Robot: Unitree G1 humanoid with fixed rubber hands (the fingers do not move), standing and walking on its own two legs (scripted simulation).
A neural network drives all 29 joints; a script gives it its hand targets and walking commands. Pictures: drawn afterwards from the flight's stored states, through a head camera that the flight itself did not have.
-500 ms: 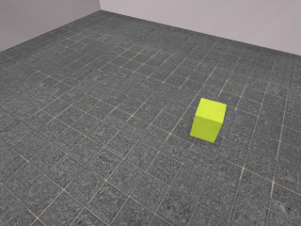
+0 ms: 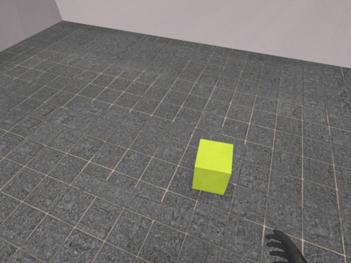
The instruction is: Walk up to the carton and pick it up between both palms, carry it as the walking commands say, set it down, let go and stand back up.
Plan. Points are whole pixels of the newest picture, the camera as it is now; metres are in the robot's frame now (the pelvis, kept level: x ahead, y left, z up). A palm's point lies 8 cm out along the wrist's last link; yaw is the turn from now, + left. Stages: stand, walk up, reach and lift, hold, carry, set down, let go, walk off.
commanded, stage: walk up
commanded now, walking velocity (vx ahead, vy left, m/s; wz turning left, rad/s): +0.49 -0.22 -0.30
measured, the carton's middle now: (212, 167) +0.80 -0.14 -0.64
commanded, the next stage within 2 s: none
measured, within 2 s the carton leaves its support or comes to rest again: neither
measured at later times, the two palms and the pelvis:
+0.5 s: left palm (142, 204) +0.30 +0.14 -0.09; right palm (326, 219) +0.31 -0.37 -0.13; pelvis +0.25 -0.12 +0.01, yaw -5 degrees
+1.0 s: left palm (151, 172) +0.43 +0.14 -0.13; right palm (300, 165) +0.48 -0.35 -0.12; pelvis +0.38 -0.10 +0.01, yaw -8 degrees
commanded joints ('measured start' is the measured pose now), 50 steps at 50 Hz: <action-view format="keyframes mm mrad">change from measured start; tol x32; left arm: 1 -61 63 35 -83 30 15 -53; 50 -73 25 27 47 7 29 33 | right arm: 1 164 -140 -93 -3 -4 -1 -22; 50 56 -113 -99 27 -8 90 -55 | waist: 1 -79 87 113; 10 -93 282 -14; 14 57 -349 -314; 50 -61 187 -130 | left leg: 1 214 372 -181 -412 178 59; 12 340 173 80 155 817 2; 14 -272 -48 -5 617 -236 -85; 16 -375 8 -213 704 -266 -65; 34 77 -58 11 -225 235 -36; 38 602 448 -302 -111 1478 187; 45 143 279 -117 -266 605 173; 50 225 277 -118 -166 564 140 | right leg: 1 -428 -148 -99 120 205 56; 12 85 23 -315 -638 239 -33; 15 667 -465 500 -683 1141 -210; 19 451 -338 247 -662 1306 -122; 28 362 -336 222 -871 890 -183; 35 229 -172 -17 -555 1165 -44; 38 -150 -15 -92 -87 -193 27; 50 28 -86 -156 -537 21 29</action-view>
